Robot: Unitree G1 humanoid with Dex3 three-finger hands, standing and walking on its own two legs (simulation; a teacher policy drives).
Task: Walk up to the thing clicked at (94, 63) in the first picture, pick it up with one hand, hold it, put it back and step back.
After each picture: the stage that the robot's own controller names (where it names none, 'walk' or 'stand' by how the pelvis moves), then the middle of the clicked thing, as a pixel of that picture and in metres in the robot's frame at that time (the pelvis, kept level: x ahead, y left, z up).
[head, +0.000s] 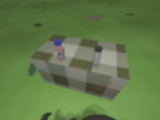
stand; (96, 58) +0.63 -0.03 -0.05
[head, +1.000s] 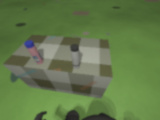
walk; (75, 57) +0.55 +0.18 -0.02
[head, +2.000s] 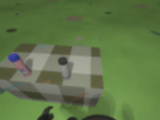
stand; (64, 70) +0.44 +0.24 -0.05
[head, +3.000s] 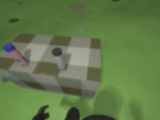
stand; (60, 61) +0.48 +0.27 -0.03
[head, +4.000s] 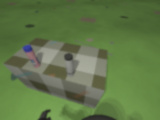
stand; (69, 66) +0.50 +0.22 -0.06
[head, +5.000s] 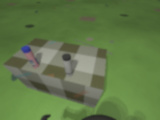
stand; (68, 66) +0.50 +0.23 -0.06
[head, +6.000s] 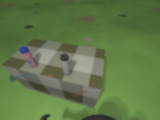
stand; (66, 66) +0.50 +0.25 -0.06
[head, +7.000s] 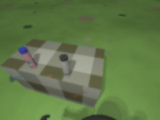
stand; (65, 66) +0.49 +0.25 -0.06
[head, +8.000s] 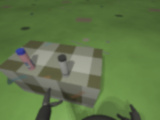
rise first; (64, 67) +0.48 +0.27 -0.05
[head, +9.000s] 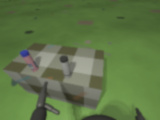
go down; (66, 68) +0.49 +0.27 -0.05
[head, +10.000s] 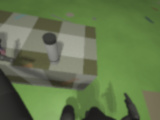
go down; (52, 51) +0.49 +0.24 +0.02
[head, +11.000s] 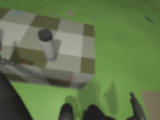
approach; (49, 49) +0.50 +0.26 +0.03
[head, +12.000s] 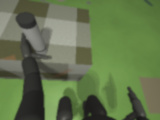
close in; (35, 38) +0.52 +0.27 +0.07
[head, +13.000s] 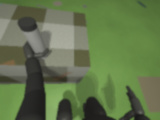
lift; (36, 42) +0.52 +0.26 +0.07
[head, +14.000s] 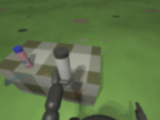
lift; (64, 69) +0.31 +0.17 +0.16
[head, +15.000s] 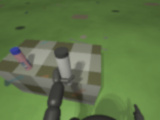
hold; (65, 68) +0.33 +0.17 +0.13
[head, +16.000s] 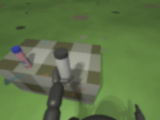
hold; (64, 69) +0.33 +0.18 +0.13
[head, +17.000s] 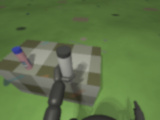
hold; (66, 67) +0.33 +0.17 +0.15
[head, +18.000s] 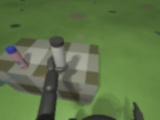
crouch; (59, 58) +0.39 +0.21 +0.16
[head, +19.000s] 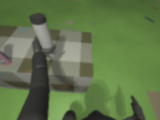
lower; (45, 39) +0.51 +0.26 +0.15
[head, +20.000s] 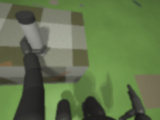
lower; (34, 38) +0.54 +0.26 +0.07
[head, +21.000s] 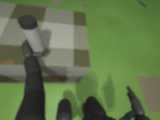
lower; (36, 41) +0.52 +0.26 +0.07
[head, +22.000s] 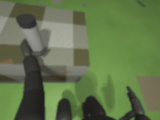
lower; (35, 40) +0.52 +0.26 +0.07
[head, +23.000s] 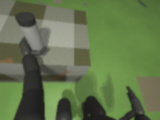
lower; (34, 39) +0.52 +0.27 +0.07
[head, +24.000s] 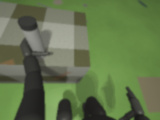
open; (35, 41) +0.52 +0.26 +0.06
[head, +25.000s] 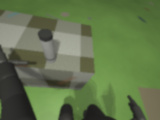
sink last; (48, 49) +0.50 +0.25 +0.04
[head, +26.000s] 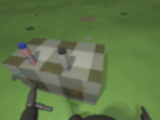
stand; (64, 61) +0.52 +0.28 +0.00
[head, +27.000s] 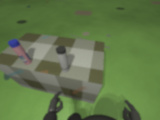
stand; (63, 60) +0.49 +0.26 +0.01
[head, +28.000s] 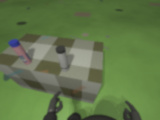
stand; (63, 60) +0.50 +0.26 +0.01
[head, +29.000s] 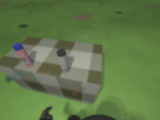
stand; (63, 62) +0.50 +0.26 -0.02
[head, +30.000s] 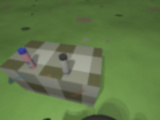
stand; (65, 65) +0.50 +0.26 -0.06
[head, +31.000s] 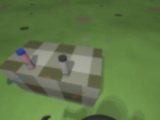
stand; (64, 67) +0.49 +0.26 -0.06
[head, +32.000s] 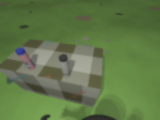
stand; (65, 67) +0.48 +0.25 -0.06
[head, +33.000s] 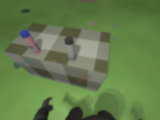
walk; (70, 51) +0.58 +0.20 -0.03
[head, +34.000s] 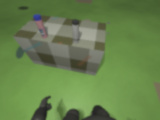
walk; (75, 32) +0.85 +0.20 -0.03
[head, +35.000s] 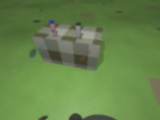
stand; (78, 31) +1.15 +0.27 -0.04
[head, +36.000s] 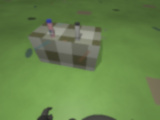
stand; (77, 32) +1.11 +0.23 -0.05
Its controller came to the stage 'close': yes
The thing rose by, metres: 0.22
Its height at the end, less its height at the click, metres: +0.00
